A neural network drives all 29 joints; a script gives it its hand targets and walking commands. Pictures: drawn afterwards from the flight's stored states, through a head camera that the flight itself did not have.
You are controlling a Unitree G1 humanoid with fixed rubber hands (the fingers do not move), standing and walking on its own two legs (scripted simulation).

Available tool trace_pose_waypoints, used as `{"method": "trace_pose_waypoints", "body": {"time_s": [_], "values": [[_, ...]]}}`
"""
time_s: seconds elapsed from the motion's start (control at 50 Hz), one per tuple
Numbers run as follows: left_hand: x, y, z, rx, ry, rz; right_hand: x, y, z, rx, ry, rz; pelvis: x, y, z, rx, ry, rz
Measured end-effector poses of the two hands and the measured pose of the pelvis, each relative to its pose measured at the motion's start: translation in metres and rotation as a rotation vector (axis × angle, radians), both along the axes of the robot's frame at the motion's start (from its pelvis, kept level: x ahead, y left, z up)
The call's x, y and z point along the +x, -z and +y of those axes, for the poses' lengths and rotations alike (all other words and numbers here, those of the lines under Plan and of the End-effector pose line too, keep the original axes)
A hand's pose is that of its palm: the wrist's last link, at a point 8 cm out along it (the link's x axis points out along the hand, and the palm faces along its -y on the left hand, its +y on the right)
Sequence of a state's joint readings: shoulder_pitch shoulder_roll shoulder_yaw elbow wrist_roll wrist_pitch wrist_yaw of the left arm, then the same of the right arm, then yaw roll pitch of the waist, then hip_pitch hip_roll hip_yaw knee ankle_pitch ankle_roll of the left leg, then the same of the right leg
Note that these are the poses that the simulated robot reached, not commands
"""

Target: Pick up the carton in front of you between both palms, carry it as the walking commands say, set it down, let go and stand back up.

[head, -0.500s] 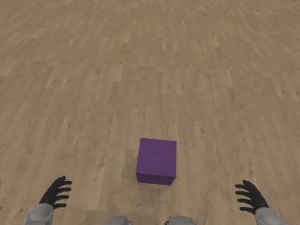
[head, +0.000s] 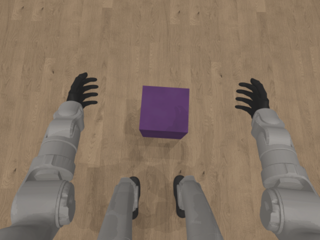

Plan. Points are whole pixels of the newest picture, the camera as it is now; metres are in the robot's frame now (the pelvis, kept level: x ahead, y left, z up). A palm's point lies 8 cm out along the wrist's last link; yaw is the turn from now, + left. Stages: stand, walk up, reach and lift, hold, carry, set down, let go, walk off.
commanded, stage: reach and lift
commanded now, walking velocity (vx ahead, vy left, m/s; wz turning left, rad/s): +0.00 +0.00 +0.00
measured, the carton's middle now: (163, 115) +0.52 -0.04 -0.55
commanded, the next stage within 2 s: none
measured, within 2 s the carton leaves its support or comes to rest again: neither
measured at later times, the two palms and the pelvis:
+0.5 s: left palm (106, 77) +0.55 +0.15 -0.18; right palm (229, 85) +0.51 -0.22 -0.17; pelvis +0.02 +0.00 -0.04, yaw +0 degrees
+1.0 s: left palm (121, 104) +0.53 +0.15 -0.41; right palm (209, 110) +0.50 -0.22 -0.41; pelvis -0.04 +0.01 -0.26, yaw -1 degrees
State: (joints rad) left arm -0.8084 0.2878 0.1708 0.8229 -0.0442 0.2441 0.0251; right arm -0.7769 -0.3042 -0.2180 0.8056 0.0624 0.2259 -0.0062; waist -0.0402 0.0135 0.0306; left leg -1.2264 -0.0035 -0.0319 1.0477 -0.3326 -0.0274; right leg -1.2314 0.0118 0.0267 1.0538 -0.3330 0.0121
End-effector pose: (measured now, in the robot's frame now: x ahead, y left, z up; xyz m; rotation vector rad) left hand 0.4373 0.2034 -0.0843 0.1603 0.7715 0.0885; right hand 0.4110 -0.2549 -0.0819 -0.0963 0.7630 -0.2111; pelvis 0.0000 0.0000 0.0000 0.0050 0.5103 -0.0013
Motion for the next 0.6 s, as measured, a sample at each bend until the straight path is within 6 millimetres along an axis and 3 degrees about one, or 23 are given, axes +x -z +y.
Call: {"method": "trace_pose_waypoints", "body": {"time_s": [0.16, 0.32, 0.46, 0.6], "values": [[0.062, 0.012, -0.027, -0.051, 0.009, -0.057, 0.057, 0.014, 0.016, 0.046, 0.012, -0.066, -0.019, 0.020, 0.000, 0.000, -0.003, 0.107], [0.108, 0.038, -0.047, -0.075, 0.024, -0.111, 0.100, 0.039, 0.028, 0.057, 0.017, -0.121, -0.010, 0.027, 0.002, 0.001, -0.001, 0.222], [0.114, 0.076, -0.048, -0.078, 0.016, -0.110, 0.105, 0.076, 0.030, 0.062, 0.031, -0.118, 0.012, 0.034, 0.002, -0.002, -0.001, 0.334], [0.102, 0.143, -0.049, -0.079, 0.005, -0.078, 0.095, 0.140, 0.031, 0.061, 0.047, -0.079, 0.020, 0.077, 0.003, -0.003, 0.000, 0.430]]}}
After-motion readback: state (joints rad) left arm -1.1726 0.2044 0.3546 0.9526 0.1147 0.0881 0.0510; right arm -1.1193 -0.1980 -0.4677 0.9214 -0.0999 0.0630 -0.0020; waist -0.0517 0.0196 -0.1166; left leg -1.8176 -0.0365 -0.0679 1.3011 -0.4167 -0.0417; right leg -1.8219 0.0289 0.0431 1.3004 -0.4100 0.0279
